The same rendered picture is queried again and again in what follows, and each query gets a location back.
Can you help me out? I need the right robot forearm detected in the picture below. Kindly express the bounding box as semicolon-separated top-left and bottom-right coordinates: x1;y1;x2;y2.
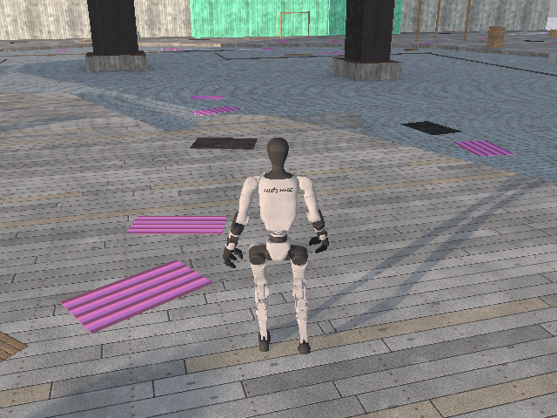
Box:
312;210;328;240

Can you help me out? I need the robot right hand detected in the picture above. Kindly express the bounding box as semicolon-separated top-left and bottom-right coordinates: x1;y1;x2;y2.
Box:
309;236;329;253

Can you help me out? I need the robot left upper arm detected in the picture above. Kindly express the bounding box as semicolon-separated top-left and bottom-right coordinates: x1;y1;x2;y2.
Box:
236;175;260;225

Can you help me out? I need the left robot forearm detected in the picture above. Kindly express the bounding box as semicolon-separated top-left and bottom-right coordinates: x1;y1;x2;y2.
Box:
225;211;245;250

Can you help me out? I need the robot right upper arm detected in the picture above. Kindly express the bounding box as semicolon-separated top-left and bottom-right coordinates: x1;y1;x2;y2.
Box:
296;175;321;223

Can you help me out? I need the humanoid robot torso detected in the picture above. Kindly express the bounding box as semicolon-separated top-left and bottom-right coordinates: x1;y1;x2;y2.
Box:
258;172;299;261

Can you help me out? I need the left robot foot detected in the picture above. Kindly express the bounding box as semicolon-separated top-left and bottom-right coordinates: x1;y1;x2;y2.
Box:
258;330;271;352

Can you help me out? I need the robot left hand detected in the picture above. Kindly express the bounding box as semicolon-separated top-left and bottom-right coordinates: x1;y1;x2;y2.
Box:
223;247;243;268

